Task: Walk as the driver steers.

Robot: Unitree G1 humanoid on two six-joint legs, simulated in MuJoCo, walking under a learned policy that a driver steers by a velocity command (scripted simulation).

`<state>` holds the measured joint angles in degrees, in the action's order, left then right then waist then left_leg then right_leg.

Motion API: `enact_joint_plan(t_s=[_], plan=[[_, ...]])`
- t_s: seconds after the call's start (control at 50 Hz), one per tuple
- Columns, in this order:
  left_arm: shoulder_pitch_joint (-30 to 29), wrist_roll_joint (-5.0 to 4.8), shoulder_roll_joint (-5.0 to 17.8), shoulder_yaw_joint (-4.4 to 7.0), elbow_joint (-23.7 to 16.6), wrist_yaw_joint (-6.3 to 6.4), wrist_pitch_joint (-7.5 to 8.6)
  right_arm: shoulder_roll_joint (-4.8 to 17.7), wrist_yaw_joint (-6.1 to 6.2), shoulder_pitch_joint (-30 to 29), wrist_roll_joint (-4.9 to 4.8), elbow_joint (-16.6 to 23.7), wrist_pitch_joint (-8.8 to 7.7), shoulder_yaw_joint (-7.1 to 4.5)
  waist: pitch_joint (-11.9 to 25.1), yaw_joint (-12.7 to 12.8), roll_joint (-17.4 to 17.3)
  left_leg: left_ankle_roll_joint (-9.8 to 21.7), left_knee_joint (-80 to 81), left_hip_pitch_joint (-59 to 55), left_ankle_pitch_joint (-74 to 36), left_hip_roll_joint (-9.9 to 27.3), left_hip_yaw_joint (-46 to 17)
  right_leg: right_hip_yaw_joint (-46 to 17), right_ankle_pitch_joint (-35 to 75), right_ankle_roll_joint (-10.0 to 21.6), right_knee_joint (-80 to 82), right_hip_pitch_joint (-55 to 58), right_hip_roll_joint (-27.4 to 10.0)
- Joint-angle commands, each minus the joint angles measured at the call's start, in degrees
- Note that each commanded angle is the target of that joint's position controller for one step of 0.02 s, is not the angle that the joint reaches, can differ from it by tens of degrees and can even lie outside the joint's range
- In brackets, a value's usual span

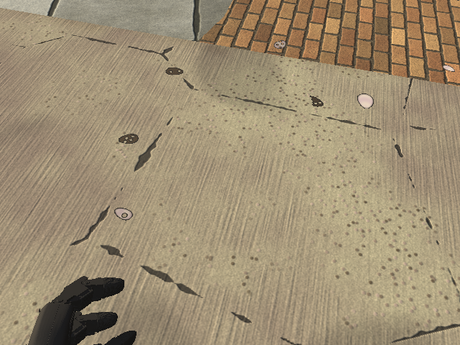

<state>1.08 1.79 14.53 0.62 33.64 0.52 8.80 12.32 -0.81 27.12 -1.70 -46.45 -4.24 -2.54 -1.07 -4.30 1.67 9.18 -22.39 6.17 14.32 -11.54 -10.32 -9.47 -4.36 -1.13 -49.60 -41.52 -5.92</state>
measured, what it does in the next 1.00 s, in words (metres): walks ahead, turning right: right foot, then left foot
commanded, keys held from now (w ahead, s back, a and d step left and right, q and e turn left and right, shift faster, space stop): w+q+shift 0.06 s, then w+e+shift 0.94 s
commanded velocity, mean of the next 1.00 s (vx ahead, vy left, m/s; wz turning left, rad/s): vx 1.00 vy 0.00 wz -0.43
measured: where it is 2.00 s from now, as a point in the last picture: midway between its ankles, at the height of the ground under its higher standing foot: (342, 107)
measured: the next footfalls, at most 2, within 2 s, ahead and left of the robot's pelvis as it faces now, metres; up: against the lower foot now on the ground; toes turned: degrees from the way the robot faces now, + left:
right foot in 0.16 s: +0.39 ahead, -0.14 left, +0.00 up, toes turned +13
left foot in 0.58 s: +0.72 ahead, +0.12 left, +0.00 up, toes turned -13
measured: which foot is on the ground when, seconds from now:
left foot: down 0.00-0.16, up 0.18-0.56, down 0.58-1.00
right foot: up 0.00-0.14, down 0.16-0.60, up 0.62-1.00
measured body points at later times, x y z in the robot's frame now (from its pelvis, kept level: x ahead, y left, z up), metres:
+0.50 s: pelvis +0.45 -0.04 +0.00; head +0.46 -0.03 +0.45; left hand +0.35 +0.21 -0.13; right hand +0.75 -0.22 -0.02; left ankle +0.63 +0.12 -0.70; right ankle +0.35 -0.15 -0.74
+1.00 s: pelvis +0.87 -0.10 -0.05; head +0.88 -0.13 +0.40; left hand +1.21 -0.02 -0.08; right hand +0.70 -0.35 -0.18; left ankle +0.69 +0.13 -0.72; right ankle +1.01 -0.25 -0.73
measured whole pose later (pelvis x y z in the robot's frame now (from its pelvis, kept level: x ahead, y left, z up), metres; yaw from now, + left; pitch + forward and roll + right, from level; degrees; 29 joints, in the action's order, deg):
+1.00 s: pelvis +0.87 -0.10 -0.05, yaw -30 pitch +1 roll +3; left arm 2.4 -2.3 18.7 2.7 31.5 -4.3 2.1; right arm 18.8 0.5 24.3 0.3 -49.6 -4.6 -4.4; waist -2.4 -4.7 1.3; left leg -4.2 -21.3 -15.7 28.7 1.7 14.8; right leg 5.9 -2.6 7.6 -44.2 -40.6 -2.2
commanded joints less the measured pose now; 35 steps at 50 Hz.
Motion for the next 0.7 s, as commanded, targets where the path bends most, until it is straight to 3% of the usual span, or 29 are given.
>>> enact_joint_plan(t_s=[0.02,0.08,0.1,0.12,0.14,0.16,0.18,0.2,0.22,0.24,0.26,0.28,0.3,0.32,0.36,0.42,0.46,0.5,0.54,0.56,0.58,0.6,0.62,0.64,0.66,0.68,0.7], plan=[[-6.53,-0.90,2.22,1.13,-5.79,0.17,0.22,9.51,1.02,-3.86,-0.60,4.87,-0.74,-2.51,-2.74,0.02,-4.69,4.38,9.26,21.39,-9.38,7.69,-11.14,7.97,12.61,-1.80,14.03,19.66,7.33],[-8.36,-3.16,5.37,2.79,-7.13,0.02,0.59,8.71,1.44,-1.97,-1.12,3.15,-0.58,-2.58,-1.78,-0.99,-7.39,3.17,4.88,9.48,-7.72,10.59,-15.04,5.25,13.54,-1.85,22.43,19.31,7.29],[-8.39,-3.36,6.00,3.02,-6.99,-0.24,0.92,8.18,1.84,-0.96,-0.83,2.10,-0.36,-2.60,-1.93,-1.38,-7.96,3.01,2.83,3.63,-11.90,12.53,-14.68,5.58,14.21,-1.00,23.91,17.47,6.27],[-6.40,-3.43,7.36,3.72,-6.59,-0.41,1.20,8.77,2.03,-0.56,-0.18,1.52,-0.01,-2.89,-0.86,-0.40,-8.67,2.53,-0.64,-1.99,-23.19,13.92,-13.72,6.89,11.87,0.42,24.46,17.45,6.64],[-0.67,-3.57,9.36,4.88,-5.44,-0.38,1.36,9.99,1.84,-1.23,0.86,1.59,0.37,-3.24,3.12,2.64,-9.52,1.67,-7.20,-6.32,-39.11,14.58,-12.36,9.12,8.06,2.53,23.47,22.05,8.04],[9.35,-4.04,11.20,5.75,-3.79,-0.14,0.96,11.13,1.08,-4.72,2.51,2.70,0.58,-3.15,9.47,8.73,-11.22,0.38,-18.03,-6.69,-52.18,14.45,-9.66,9.89,4.79,5.58,21.08,31.67,7.17],[25.53,-3.46,12.31,5.60,-0.83,0.16,0.13,8.63,0.59,-9.34,4.16,5.18,0.33,-1.93,19.28,15.85,-8.78,-0.27,-37.52,4.93,-46.09,13.24,-7.32,1.24,-2.47,9.35,14.32,51.70,0.24],[30.69,-2.08,16.72,6.75,3.84,-1.22,0.01,2.08,-0.12,4.11,0.34,4.35,-0.65,-0.14,27.24,8.52,24.35,-5.60,-61.34,28.01,1.48,2.35,-1.68,-34.45,-24.40,23.27,25.53,71.70,-13.49],[31.25,-2.82,9.67,5.49,4.39,-1.53,-0.10,5.29,0.02,1.73,-0.91,3.32,-1.23,0.58,20.67,10.38,23.32,-4.05,-63.11,38.68,11.84,6.39,-0.66,-47.38,-39.24,21.66,33.34,70.71,-13.40],[27.57,-2.45,5.86,4.63,4.15,-1.10,-0.86,8.43,-0.34,-9.82,-0.11,6.13,-2.19,0.21,10.03,12.35,12.29,-2.73,-61.82,42.52,8.81,9.80,-0.16,-38.74,-34.65,18.92,33.79,62.95,-10.42],[26.63,-1.64,6.42,4.49,4.17,-1.59,-1.47,7.87,-0.45,-18.56,1.72,8.57,-3.38,0.69,4.76,12.22,-0.79,-2.12,-57.55,39.73,6.96,10.28,1.77,-31.54,-23.40,16.76,34.60,53.49,-6.63],[25.01,-1.62,7.05,4.63,4.58,-2.24,-1.48,6.59,-0.55,-21.71,2.52,10.37,-4.49,0.70,0.97,9.54,-3.40,-2.63,-52.16,39.36,6.59,10.82,2.07,-28.32,-15.66,16.96,35.15,47.71,-4.31],[23.90,-1.42,5.51,4.09,4.93,-2.35,-1.45,5.89,-0.72,-21.23,2.69,10.70,-4.91,0.66,1.37,7.02,-2.42,-3.12,-47.34,36.39,5.58,12.35,1.63,-24.79,-11.99,16.81,36.19,44.53,-2.00],[23.43,-2.07,4.34,3.70,5.34,-2.51,-1.66,5.49,-0.68,-20.50,2.60,10.60,-4.94,0.76,1.11,5.71,-0.62,-4.02,-42.85,34.31,5.14,12.68,2.24,-22.36,-9.02,16.93,37.01,42.27,-0.23],[22.69,-3.57,4.48,3.54,6.04,-2.17,-2.03,5.34,-0.31,-20.31,2.92,11.10,-4.90,0.94,-0.36,3.64,0.38,-6.20,-33.71,31.73,6.00,13.51,3.06,-20.84,-5.44,17.92,37.51,36.30,-0.37],[21.35,-4.09,7.78,4.61,5.72,-0.60,-2.63,3.90,-0.84,-28.61,2.67,14.06,-5.47,2.02,-3.71,4.82,0.85,-8.42,-18.58,20.28,-6.69,11.99,5.72,-17.04,-6.67,16.21,40.17,21.67,1.18],[22.36,-4.30,8.77,5.05,5.83,-0.21,-3.00,5.23,-0.84,-30.10,2.15,14.41,-5.39,1.33,-3.52,5.55,2.47,-9.84,-13.66,7.89,-18.04,10.23,5.54,-16.34,-8.98,14.26,41.38,14.25,1.90],[24.71,-5.05,7.84,4.90,6.50,-0.21,-3.24,7.49,-0.18,-31.19,1.21,14.96,-4.97,0.10,-3.42,5.99,2.95,-10.54,-10.01,5.29,-17.72,10.16,4.18,-17.29,-10.37,12.45,38.86,17.62,1.61],[26.56,-5.19,7.03,4.79,7.32,-0.31,-3.76,9.37,0.63,-29.82,0.73,15.16,-5.04,-1.38,-1.85,4.62,3.19,-9.64,-6.80,2.53,-11.68,9.38,4.82,-17.23,-2.52,10.31,31.68,22.89,2.19],[26.15,-4.90,7.13,4.81,7.28,-0.50,-3.90,10.90,0.98,-25.54,0.70,14.80,-5.20,-2.44,1.35,1.70,3.08,-8.50,-5.99,-2.80,-9.82,10.18,4.93,-15.33,5.75,8.60,23.50,23.82,3.91],[23.32,-3.73,6.36,4.40,5.77,-0.75,-4.05,13.20,1.58,-13.77,0.65,13.11,-5.18,-3.61,9.24,-4.50,1.55,-5.76,-8.18,-16.96,-5.90,16.00,0.91,-11.95,6.94,6.60,7.90,17.48,5.77],[27.68,-4.04,0.57,2.58,4.52,-0.63,-3.63,17.82,2.07,-1.06,1.45,11.44,-4.15,-4.77,22.04,-6.01,-11.65,2.03,-5.38,-37.48,12.36,31.09,-21.76,-5.04,-11.35,3.93,-14.01,2.97,10.91],[31.19,-6.55,-0.44,1.02,2.91,-0.05,-3.47,18.28,0.94,-0.46,1.01,9.46,-3.54,-4.68,24.56,-3.00,-27.09,5.75,3.86,-38.77,30.64,38.56,-44.48,-1.02,-25.59,4.00,-27.82,-8.16,7.63],[25.88,-6.62,3.43,1.92,3.87,0.63,-3.95,12.85,1.14,-4.09,1.00,10.31,-3.11,-3.77,13.18,-4.12,-18.78,3.75,5.89,-30.51,31.26,35.39,-39.37,0.46,-20.83,3.97,-32.73,-13.58,4.35],[20.20,-5.11,4.81,2.23,3.17,0.60,-4.25,10.63,1.36,-5.61,1.17,9.12,-2.65,-3.20,5.88,-3.93,-11.19,2.13,5.75,-23.18,20.24,33.50,-28.53,2.66,-17.26,4.14,-33.21,-14.38,2.31],[17.08,-3.85,4.44,2.39,2.63,0.27,-4.49,9.06,1.26,-7.50,2.17,8.20,-2.24,-2.72,2.11,-2.26,-5.11,1.38,6.36,-15.63,10.28,31.19,-20.60,3.43,-15.15,4.27,-31.41,-11.66,0.39],[15.63,-3.53,3.13,2.54,1.81,-0.26,-4.97,7.46,1.09,-9.54,3.11,7.41,-2.16,-2.25,-0.55,-0.06,-5.14,1.04,7.62,-9.65,4.74,29.27,-14.73,3.19,-14.05,4.60,-29.85,-9.57,-1.30]])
